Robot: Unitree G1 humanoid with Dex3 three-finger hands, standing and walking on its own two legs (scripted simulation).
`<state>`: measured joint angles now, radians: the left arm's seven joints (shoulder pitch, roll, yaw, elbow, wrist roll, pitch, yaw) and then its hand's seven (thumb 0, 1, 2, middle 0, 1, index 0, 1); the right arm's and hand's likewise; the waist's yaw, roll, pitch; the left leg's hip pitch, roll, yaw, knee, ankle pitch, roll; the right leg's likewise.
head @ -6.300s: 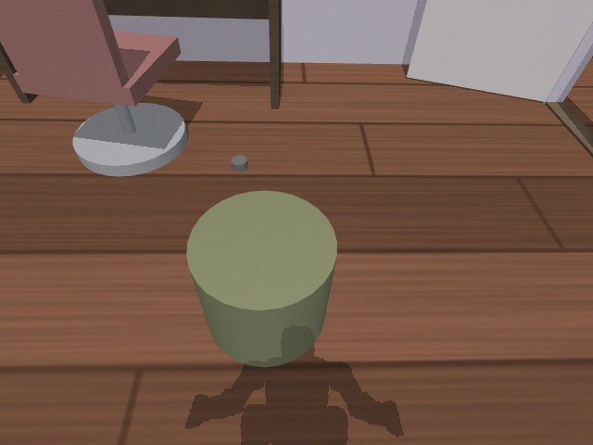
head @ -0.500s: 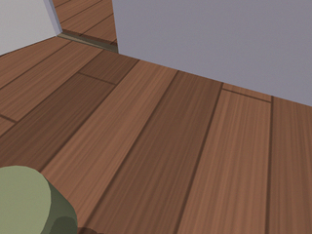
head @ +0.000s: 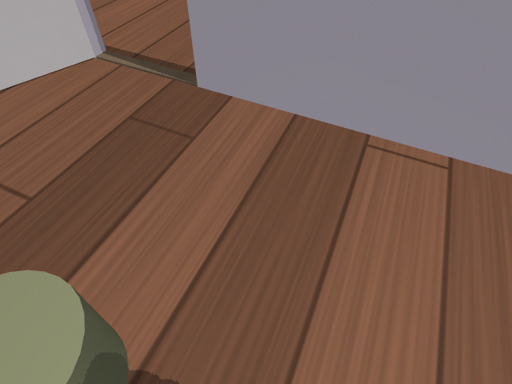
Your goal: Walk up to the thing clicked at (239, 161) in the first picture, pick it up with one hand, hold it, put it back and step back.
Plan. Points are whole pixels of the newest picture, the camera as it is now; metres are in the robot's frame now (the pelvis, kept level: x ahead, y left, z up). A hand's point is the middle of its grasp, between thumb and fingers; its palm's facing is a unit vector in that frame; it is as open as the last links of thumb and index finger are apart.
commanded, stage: stand
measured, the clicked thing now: out of the picture +0.43 +1.46 -0.76
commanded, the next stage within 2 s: walk up in 0.50 s
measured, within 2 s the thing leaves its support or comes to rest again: neither
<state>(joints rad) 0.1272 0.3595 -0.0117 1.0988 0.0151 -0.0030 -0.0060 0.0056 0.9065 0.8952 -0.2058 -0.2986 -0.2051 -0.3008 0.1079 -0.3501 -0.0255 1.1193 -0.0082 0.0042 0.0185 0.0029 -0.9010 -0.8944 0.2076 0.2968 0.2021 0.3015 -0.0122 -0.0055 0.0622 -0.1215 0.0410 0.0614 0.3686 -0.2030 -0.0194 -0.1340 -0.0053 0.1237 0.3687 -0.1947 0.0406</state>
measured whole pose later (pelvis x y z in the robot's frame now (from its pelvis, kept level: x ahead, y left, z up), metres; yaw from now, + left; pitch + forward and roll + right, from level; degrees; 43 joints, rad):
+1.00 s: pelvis +0.11 -0.05 -0.01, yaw -1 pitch -3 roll -2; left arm 0.35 0.39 0.07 0.94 0.03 -0.07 -0.04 0.01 0.90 0.90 -0.21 -0.30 -0.21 -0.30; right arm 0.29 -0.43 -0.08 0.94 -0.03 0.00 0.08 0.00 -0.90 -0.89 0.21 0.30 0.20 0.30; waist 0.02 0.08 0.06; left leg -0.48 0.04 -0.09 0.89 -0.29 -0.01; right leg -0.09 0.03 -0.08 0.40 -0.26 -0.04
